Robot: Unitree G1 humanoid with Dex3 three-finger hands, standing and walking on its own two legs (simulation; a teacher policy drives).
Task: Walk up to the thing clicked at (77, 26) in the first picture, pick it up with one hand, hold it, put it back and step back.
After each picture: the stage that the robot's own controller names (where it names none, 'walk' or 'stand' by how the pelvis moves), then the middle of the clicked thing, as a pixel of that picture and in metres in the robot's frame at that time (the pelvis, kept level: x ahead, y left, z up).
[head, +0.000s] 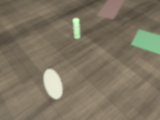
stand; (76, 28) +1.56 +0.14 -0.66
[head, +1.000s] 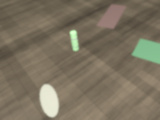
walk; (74, 41) +1.44 +0.27 -0.65
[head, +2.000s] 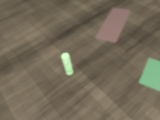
walk; (67, 64) +0.95 +0.29 -0.65
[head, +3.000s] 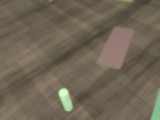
walk; (66, 100) +0.63 +0.25 -0.65
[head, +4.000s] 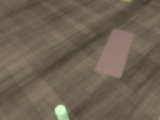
stand; (62, 116) +0.45 +0.21 -0.63
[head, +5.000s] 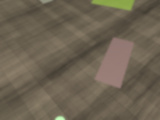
stand; out of the picture +0.41 +0.19 -0.66
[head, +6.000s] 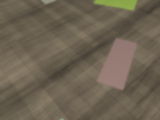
stand; out of the picture +0.38 +0.19 -0.66
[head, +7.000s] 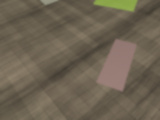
stand; out of the picture +0.38 +0.20 -0.66
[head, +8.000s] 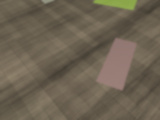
stand; out of the picture +0.37 +0.20 -0.66
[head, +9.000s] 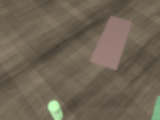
go down; (56, 111) +0.41 +0.20 -0.62
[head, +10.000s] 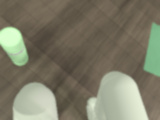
go down; (16, 49) +0.48 +0.22 -0.24
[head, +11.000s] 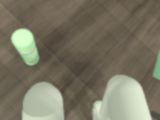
close in; (27, 50) +0.48 +0.20 -0.25
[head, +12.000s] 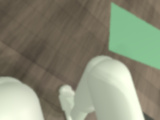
close in; out of the picture +0.47 +0.25 -0.17
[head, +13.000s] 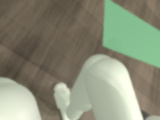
close; out of the picture +0.46 +0.26 -0.17
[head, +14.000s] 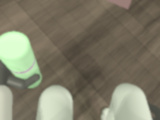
lift; (24, 66) +0.36 +0.21 -0.03
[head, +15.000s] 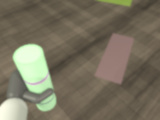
hold; (39, 82) +0.32 +0.16 +0.08
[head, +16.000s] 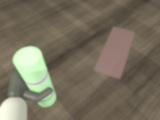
hold; (39, 81) +0.33 +0.17 +0.05
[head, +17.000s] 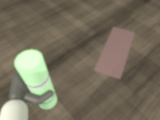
hold; (40, 84) +0.32 +0.17 +0.04
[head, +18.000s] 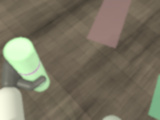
crouch; (31, 69) +0.38 +0.18 -0.01
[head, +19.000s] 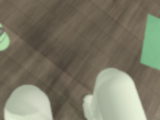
lower; out of the picture +0.51 +0.23 -0.06
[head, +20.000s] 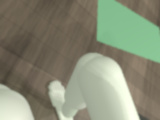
lower; out of the picture +0.48 +0.26 -0.18
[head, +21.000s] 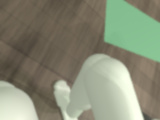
lower; out of the picture +0.47 +0.27 -0.17
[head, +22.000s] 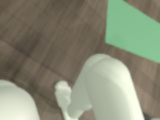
lower; out of the picture +0.47 +0.26 -0.17
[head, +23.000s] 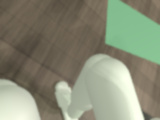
lower; out of the picture +0.46 +0.26 -0.17
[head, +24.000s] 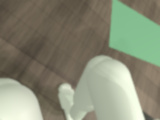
open; out of the picture +0.46 +0.25 -0.18
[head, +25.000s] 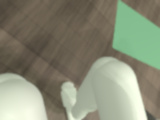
stand; out of the picture +0.46 +0.26 -0.18
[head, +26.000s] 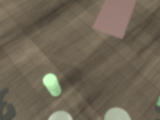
stand; (53, 86) +0.43 +0.18 -0.47
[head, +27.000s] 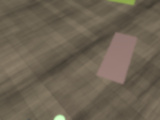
stand; out of the picture +0.39 +0.18 -0.60
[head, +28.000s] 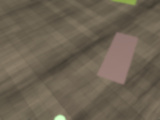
stand; out of the picture +0.39 +0.18 -0.60
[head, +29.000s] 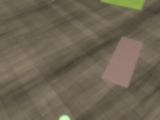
stand; out of the picture +0.40 +0.17 -0.64
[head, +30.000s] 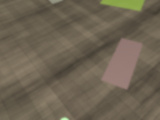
stand; out of the picture +0.40 +0.18 -0.66
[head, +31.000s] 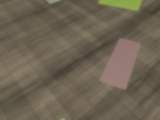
stand; out of the picture +0.38 +0.19 -0.66
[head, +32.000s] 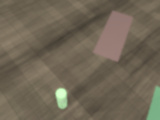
walk; (61, 99) +0.47 +0.13 -0.64
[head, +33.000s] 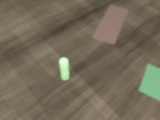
walk; (64, 69) +0.78 +0.17 -0.64
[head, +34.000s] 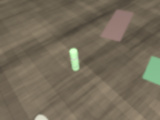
stand; (74, 60) +1.05 +0.22 -0.65
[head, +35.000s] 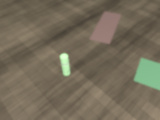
stand; (65, 65) +0.99 +0.20 -0.65
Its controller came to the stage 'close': yes
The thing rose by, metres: 0.69
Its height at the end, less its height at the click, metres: +0.00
